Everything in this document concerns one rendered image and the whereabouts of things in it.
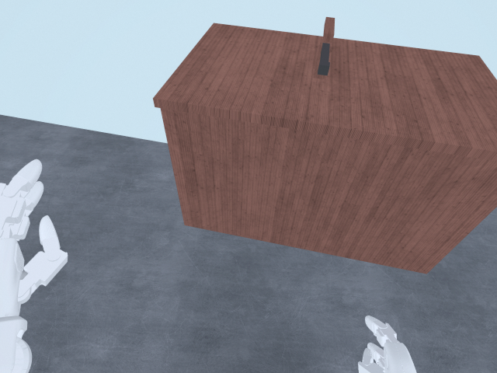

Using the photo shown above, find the robot left forearm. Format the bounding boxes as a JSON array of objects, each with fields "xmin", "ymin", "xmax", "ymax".
[{"xmin": 0, "ymin": 315, "xmax": 32, "ymax": 373}]

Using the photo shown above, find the tap lever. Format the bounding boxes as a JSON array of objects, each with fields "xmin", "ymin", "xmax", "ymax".
[{"xmin": 318, "ymin": 43, "xmax": 330, "ymax": 75}]

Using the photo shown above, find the robot left hand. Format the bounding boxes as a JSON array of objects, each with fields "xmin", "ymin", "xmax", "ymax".
[{"xmin": 0, "ymin": 159, "xmax": 68, "ymax": 318}]

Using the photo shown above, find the counter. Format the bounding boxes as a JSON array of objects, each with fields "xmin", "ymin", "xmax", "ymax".
[{"xmin": 153, "ymin": 17, "xmax": 497, "ymax": 274}]

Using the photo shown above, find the robot right hand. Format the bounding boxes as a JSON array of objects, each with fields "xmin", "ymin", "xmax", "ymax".
[{"xmin": 358, "ymin": 315, "xmax": 417, "ymax": 373}]

